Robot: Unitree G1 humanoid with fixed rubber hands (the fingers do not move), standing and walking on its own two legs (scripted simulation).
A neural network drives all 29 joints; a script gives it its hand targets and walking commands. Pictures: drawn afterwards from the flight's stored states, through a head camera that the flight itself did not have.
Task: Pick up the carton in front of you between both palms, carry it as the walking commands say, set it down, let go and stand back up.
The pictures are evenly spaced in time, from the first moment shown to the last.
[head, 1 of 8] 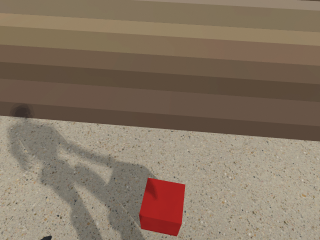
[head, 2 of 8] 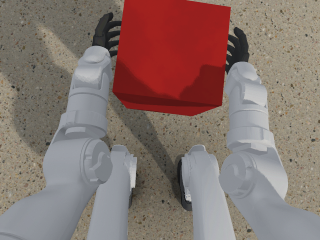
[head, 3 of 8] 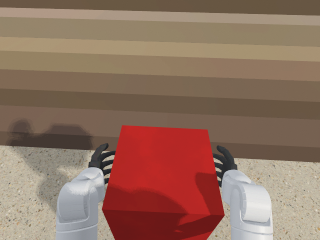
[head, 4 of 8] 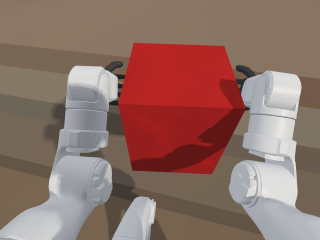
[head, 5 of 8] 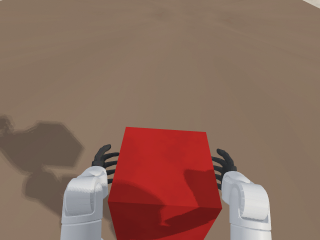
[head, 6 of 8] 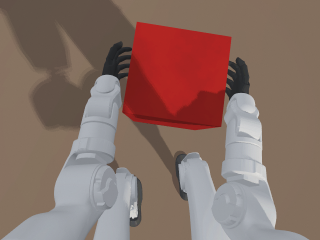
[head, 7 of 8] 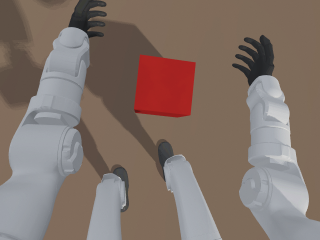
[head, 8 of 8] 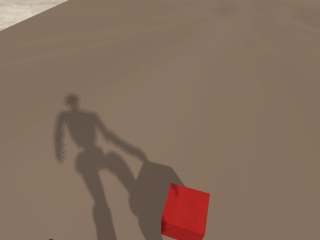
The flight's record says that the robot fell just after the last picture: no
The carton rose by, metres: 2.21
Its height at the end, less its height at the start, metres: +1.44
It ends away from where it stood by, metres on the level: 4.30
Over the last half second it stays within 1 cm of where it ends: yes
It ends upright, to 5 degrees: yes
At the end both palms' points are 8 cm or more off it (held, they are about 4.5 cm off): yes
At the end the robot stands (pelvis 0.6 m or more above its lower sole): yes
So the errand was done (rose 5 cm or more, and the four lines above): yes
